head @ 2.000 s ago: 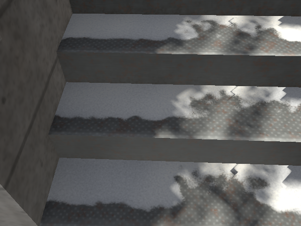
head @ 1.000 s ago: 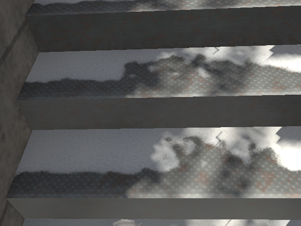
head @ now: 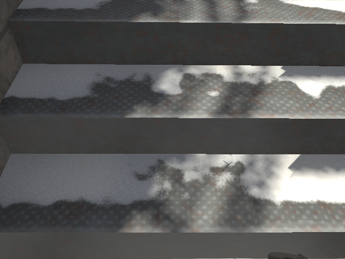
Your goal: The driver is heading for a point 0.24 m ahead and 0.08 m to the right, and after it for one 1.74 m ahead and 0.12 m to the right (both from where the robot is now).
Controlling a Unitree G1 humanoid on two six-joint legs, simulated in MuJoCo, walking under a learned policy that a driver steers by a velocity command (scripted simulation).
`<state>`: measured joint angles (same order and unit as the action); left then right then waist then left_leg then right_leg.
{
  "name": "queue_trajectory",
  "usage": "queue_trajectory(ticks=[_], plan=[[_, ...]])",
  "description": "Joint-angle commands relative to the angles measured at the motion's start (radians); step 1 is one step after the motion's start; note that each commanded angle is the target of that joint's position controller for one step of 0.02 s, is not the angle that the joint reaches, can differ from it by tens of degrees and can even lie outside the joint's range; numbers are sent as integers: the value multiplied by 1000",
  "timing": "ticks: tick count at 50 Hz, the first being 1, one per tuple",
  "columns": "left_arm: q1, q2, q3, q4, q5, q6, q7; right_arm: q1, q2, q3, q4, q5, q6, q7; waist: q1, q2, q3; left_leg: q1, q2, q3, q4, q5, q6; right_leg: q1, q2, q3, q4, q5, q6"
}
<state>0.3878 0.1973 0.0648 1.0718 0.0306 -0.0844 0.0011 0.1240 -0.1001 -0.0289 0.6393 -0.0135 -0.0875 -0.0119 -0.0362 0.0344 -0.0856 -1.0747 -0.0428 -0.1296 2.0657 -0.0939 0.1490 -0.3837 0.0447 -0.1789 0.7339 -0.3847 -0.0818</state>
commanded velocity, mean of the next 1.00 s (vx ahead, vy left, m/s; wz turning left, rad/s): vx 0.13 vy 0.00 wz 0.00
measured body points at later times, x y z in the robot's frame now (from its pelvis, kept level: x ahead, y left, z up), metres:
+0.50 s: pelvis +0.22 +0.05 +0.17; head +0.26 +0.06 +0.62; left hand +0.37 +0.27 +0.05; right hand +0.24 -0.19 +0.03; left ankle +0.29 +0.12 -0.53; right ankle +0.22 -0.10 -0.35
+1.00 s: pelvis +0.30 +0.01 +0.21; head +0.29 +0.00 +0.66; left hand +0.34 +0.23 +0.07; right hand +0.31 -0.20 +0.05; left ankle +0.30 +0.12 -0.53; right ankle +0.32 -0.08 -0.53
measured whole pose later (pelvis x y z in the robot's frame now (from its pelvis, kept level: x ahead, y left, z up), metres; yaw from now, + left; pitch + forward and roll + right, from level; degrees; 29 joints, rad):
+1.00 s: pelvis +0.30 +0.01 +0.21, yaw +0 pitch -1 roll +0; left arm 0.35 0.10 0.04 0.90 0.02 -0.05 0.06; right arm 0.39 -0.12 -0.03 0.95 -0.01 -0.02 -0.04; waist 0.01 0.03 -0.03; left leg -0.19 0.03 0.08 0.45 -0.25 0.01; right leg -0.22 0.03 -0.07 0.42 -0.19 -0.05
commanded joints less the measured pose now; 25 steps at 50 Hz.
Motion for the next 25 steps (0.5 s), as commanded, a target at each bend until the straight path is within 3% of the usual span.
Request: queue_trajectory(ticks=[1, 2, 3, 4, 6, 7, 8, 9, 10, 11, 12, 13, 14, 15, 16, 17, 18, 19, 20, 21, 22, 23, 25], plan=[[-33, 10, -31, -27, -13, -69, -24, -70, 77, 50, -104, 6, 38, -27, -34, -72, 217, -191, 11, 106, 133, -175, -10, -126, -259, 283, -543, 224, -130], [14, 37, -25, -16, -11, -81, -25, -148, 82, 56, -142, 4, 36, -40, -10, -98, 231, -304, 12, 118, 215, -275, -9, -35, -273, 288, -570, 263, -136], [39, 52, -22, -8, -13, -83, -20, -186, 74, 60, -174, 0, 32, -44, -13, -85, 237, -360, 53, 120, 155, -328, -3, 43, -277, 267, -586, 250, -122], [71, 35, -25, 9, -22, -71, -13, -238, 77, 77, -216, -5, 26, -39, -18, -43, 235, -323, 104, 148, -64, -322, 5, 62, -233, 212, -608, 195, -71], [157, 35, -26, 16, -16, -54, 21, -293, 63, 82, -241, -6, 30, -22, 39, -53, 171, -231, 131, 239, -268, -300, -9, 167, -204, 194, -652, 321, -92], [151, 60, -16, -13, -32, -51, 39, -262, 86, 98, -232, 3, 43, 0, 39, -45, 85, 65, 146, 285, -524, -251, -2, 136, -204, 142, -770, 470, -119], [153, 88, -4, -33, -34, -46, 44, -282, 107, 102, -237, 7, 50, 9, 66, -55, 50, 244, 131, 314, -655, -251, 6, 125, -223, 158, -805, 544, -140], [112, 78, -8, -73, -35, -50, 45, -173, 103, 88, -159, 10, 53, 19, 30, -81, -48, 402, 73, 347, -721, -291, 18, 212, -226, 94, -674, 1021, -151], [101, 144, 7, -96, -39, -56, 45, -40, 51, 63, -111, 24, 56, 6, -22, -181, -151, 523, 13, 360, -778, -294, 14, 305, -255, 94, -517, 1571, -141], [120, 210, 26, -99, -63, -62, 31, 78, -19, 42, -76, 33, 54, -9, -75, -244, -272, 623, -40, 347, -922, -292, 9, 449, -253, 111, -315, 1851, -116], [63, 225, 42, -124, -77, -81, 1, 178, -83, 20, -40, 15, 47, -14, -120, -258, -317, 734, -28, 260, -1111, -176, 25, 468, -247, 100, -119, 1771, -62], [144, 131, 26, -163, -90, -92, -26, 254, -172, -8, 8, -34, 34, -29, -95, -98, -391, 980, 191, -151, -1189, -53, 152, 155, -156, 159, 182, 1352, 8], [93, 101, 36, -184, -76, -77, -49, 287, -210, -29, 28, -49, 54, -50, -139, 185, -399, 1000, 380, -582, -1585, 189, 295, -40, 68, 188, 639, 200, 50], [125, 23, 34, -200, -24, -52, -44, 151, -223, -42, 22, -29, 55, -38, -52, 123, -362, 891, 394, -627, -1611, 64, 276, -139, 64, 393, 1021, 143, 58], [50, -33, 26, -266, -4, -28, -25, 35, -173, -36, 43, -24, 52, -29, 23, 25, -217, 743, 364, -500, -1579, -171, 223, -248, 25, 376, 1090, 218, 46], [-24, -62, 14, -302, 15, -9, 0, 23, -118, -29, 111, -17, 46, -26, 48, -62, -19, 601, 318, -359, -1534, -367, 144, -352, -4, 324, 1068, 264, 23], [-27, -90, 3, -318, 23, 3, 24, 51, -65, -15, 160, -15, 30, -27, 70, -51, 79, 530, 272, -272, -1532, -370, 97, -411, -3, 330, 1082, 259, 9], [13, -94, -4, -318, 17, 19, 36, 68, -10, -1, 200, -19, 15, -22, 102, -57, 98, 522, 241, -198, -1537, -335, 68, -439, 10, 342, 1086, 249, 0], [31, -117, -13, -324, 0, 37, 44, 89, 14, 6, 239, -17, 3, -19, 119, -32, 108, 522, 233, -147, -1554, -266, 61, -464, 21, 349, 1104, 226, 0], [34, -107, -15, -320, 1, 40, 48, 139, -25, -5, 277, -5, -16, -2, 117, -6, 101, 559, 229, -130, -1603, -164, 75, -505, 29, 322, 1178, 203, 0], [40, -105, -19, -343, 19, 36, 49, 182, -86, -28, 298, 9, -23, 4, 122, -17, 77, 651, 248, -113, -1616, 92, 68, -543, 17, 337, 1170, 211, 3], [34, -94, -19, -338, 12, 38, 49, 203, -90, -30, 314, 5, -30, 6, 126, -24, 56, 691, 249, -77, -1614, 154, 67, -572, 13, 333, 1153, 190, 7], [2, -77, -19, -326, 2, 50, 44, 181, -69, -17, 299, 0, -30, -17, 122, -35, 50, 684, 238, 7, -1625, 212, 63, -527, -27, 282, 969, 241, 32]])
Keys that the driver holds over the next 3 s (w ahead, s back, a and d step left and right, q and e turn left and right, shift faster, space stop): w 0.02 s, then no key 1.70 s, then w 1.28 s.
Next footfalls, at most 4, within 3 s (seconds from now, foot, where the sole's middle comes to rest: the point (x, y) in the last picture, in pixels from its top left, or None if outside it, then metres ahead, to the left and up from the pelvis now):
0.24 left None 0.34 0.12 -0.57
0.76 right None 0.36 -0.08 -0.57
2.42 right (191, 193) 0.63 -0.05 -0.40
2.90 left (139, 88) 0.95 0.11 -0.22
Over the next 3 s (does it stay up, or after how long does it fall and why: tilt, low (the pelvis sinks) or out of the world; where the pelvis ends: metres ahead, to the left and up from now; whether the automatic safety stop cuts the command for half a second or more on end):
stays up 0.83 0.05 0.46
